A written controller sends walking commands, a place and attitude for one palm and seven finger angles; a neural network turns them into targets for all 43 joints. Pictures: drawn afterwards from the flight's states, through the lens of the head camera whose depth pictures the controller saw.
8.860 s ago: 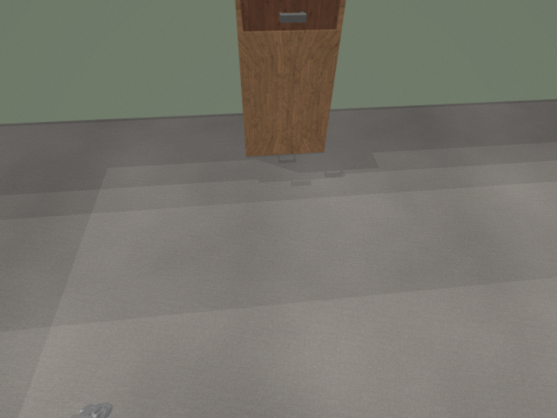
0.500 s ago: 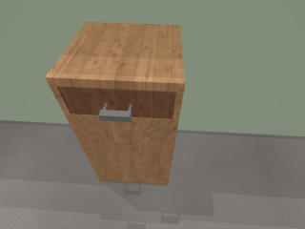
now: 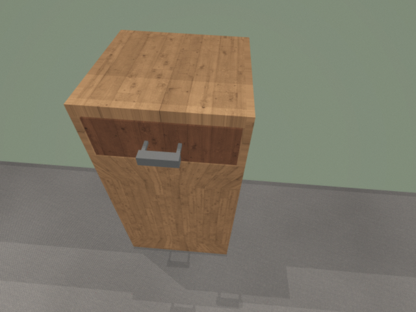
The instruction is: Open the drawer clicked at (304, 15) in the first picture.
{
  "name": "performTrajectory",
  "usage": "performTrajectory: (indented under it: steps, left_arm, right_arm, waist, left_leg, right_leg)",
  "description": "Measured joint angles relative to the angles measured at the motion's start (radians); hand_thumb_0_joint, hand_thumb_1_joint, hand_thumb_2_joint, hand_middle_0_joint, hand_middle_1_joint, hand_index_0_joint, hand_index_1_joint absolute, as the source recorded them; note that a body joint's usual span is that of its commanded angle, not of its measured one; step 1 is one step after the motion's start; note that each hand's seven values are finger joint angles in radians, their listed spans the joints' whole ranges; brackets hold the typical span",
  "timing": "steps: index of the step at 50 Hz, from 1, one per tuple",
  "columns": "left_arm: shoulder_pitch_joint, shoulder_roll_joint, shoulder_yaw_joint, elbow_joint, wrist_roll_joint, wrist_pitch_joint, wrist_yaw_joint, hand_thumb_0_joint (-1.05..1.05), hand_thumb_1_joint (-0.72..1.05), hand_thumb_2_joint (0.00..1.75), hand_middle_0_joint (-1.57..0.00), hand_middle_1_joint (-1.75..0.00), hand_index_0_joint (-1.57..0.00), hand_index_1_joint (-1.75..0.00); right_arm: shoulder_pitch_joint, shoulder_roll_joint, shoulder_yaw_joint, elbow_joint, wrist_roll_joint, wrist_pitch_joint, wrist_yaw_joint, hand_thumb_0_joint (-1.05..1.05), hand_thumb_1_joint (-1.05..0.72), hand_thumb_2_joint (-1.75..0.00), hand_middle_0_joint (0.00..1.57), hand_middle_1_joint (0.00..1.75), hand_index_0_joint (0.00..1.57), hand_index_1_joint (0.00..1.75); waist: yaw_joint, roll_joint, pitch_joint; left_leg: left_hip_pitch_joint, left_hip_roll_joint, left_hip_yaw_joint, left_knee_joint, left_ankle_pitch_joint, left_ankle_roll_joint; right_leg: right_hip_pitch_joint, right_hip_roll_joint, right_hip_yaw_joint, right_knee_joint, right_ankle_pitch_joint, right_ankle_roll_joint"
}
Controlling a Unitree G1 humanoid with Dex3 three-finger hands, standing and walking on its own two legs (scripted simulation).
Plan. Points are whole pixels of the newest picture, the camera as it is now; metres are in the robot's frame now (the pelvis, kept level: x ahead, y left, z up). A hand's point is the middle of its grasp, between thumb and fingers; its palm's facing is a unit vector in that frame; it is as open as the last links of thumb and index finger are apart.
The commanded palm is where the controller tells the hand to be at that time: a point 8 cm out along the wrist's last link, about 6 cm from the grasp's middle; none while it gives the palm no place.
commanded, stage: look again from close up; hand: left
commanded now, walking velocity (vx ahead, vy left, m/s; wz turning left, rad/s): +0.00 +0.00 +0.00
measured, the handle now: (160, 152) +0.50 +0.16 -0.01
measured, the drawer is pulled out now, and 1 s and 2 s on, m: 0.00 0.00 0.00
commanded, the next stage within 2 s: raise the hand with hooked fingers in 0.28 s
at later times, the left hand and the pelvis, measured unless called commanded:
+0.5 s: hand out of the picture +0.06 +0.21 -0.13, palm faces -0.06 -0.91 -0.42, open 7.3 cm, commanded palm +0.11 +0.21 -0.05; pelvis +0.00 +0.01 -0.01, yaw +0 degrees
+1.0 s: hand (93, 287) +0.17 +0.23 -0.04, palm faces +0.04 -0.08 -1.00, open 9.7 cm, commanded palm +0.16 +0.22 +0.02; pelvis -0.03 -0.01 -0.04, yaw +1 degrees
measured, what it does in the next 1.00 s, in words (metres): stands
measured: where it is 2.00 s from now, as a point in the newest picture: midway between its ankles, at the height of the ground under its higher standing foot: outside the picture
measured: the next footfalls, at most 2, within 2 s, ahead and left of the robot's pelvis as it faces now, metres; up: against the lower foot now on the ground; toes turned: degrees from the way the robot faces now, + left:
none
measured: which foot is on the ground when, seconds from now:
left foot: down 0.00-1.00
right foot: down 0.00-1.00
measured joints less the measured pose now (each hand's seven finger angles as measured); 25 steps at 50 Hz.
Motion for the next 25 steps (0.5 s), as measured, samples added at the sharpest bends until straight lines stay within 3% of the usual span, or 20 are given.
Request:
performTrajectory:
  steps: [20,22,25]
  left_arm:
    - [0.004,-0.014,-0.003,0.008,0.003,-0.005,0.008,0.01,0.92,0.9,-0.2,-0.3,-0.2,-0.3]
    - [0.11,0.025,-0.056,-0.318,0.059,0.112,0.041,0.04,0.95,0.9,-0.2,-0.3,-0.2,-0.3]
    - [0.196,0.098,-0.087,-0.708,0.124,0.138,0.129,0.07,0.95,0.89,-0.21,-0.31,-0.21,-0.32]
  right_arm:
    - [0.005,0.003,-0.001,-0.002,0.003,-0.003,-0.001,0.01,-0.91,-0.9,0.2,0.3,0.2,0.29]
    - [0.034,-0.01,0.011,-0.091,0.03,-0.051,-0.02,0.01,-0.91,-0.9,0.2,0.3,0.2,0.29]
    - [0.061,-0.059,-0.019,-0.178,0.06,-0.178,-0.057,0.04,-0.94,-0.9,0.21,0.3,0.21,0.29]
  waist:
    - [0.003,-0.001,0.005]
    - [0.024,0.0,0.011]
    - [0.022,0.014,-0.02]
  left_leg:
    - [-0.014,-0.005,0.002,0.018,-0.007,0.007]
    - [-0.021,-0.005,0.021,0.033,-0.021,0.009]
    - [-0.055,-0.029,0.017,0.058,-0.025,0.015]
  right_leg:
    - [-0.007,-0.006,0.002,0.007,-0.006,0.01]
    - [-0.032,-0.004,0.019,0.038,-0.012,0.01]
    - [-0.078,-0.031,0.019,0.102,-0.045,0.015]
